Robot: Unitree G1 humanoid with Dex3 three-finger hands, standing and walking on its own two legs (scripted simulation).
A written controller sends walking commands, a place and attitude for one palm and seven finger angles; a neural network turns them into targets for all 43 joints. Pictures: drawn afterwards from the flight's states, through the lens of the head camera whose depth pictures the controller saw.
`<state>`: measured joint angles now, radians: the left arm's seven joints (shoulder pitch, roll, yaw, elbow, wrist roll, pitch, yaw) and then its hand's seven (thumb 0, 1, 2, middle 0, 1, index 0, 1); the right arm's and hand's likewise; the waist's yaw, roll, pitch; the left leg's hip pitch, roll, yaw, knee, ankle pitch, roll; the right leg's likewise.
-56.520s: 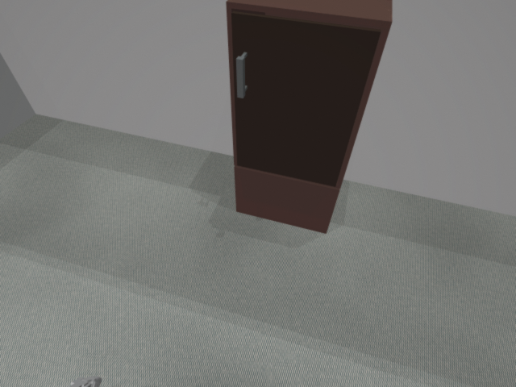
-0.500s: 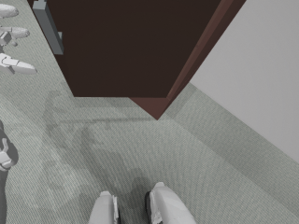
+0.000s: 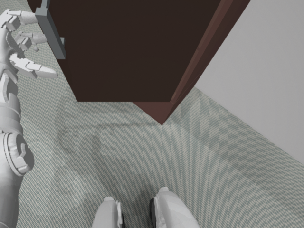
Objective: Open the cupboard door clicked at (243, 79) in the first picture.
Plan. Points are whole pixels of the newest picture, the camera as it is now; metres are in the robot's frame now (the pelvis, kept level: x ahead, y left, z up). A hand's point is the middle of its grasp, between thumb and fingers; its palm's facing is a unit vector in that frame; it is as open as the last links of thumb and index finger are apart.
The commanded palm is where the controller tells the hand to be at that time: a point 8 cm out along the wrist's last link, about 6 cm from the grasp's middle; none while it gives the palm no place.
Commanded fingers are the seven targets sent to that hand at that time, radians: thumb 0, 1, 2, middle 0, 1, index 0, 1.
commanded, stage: slide the fingers in behind the handle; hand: left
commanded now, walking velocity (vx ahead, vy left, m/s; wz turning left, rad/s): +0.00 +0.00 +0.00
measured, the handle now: (54, 30) +0.58 +0.18 +0.09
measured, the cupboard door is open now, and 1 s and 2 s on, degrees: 42 42 41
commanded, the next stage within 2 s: close the thumb around the handle in 1.12 s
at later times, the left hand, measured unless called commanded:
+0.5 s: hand (50, 52) +0.53 +0.18 +0.07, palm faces -0.04 -1.00 +0.00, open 13.9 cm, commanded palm +0.51 +0.22 +0.07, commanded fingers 0.00 -0.50 0.30 -0.30 -1.20 -0.30 -1.20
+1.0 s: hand (55, 49) +0.53 +0.17 +0.08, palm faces -0.03 -1.00 +0.00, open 13.9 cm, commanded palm +0.51 +0.21 +0.07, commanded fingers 0.00 -0.50 0.30 -0.30 -1.20 -0.30 -1.20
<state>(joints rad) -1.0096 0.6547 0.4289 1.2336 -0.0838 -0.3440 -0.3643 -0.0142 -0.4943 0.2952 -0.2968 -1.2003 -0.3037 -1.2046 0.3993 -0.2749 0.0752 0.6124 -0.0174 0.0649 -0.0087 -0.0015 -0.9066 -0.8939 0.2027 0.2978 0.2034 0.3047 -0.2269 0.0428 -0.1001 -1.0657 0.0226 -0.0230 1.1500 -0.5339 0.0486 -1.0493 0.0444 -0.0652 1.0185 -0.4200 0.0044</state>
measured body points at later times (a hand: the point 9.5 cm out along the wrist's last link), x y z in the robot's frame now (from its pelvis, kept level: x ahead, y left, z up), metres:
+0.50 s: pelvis +0.00 -0.01 +0.00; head +0.15 +0.02 +0.43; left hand +0.52 +0.24 +0.08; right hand -0.01 -0.27 -0.10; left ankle -0.01 +0.08 -0.65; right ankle +0.03 -0.13 -0.65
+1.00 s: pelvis +0.00 -0.01 +0.00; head +0.15 +0.02 +0.42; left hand +0.53 +0.23 +0.08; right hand -0.02 -0.27 -0.10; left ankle -0.01 +0.08 -0.65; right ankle +0.03 -0.13 -0.65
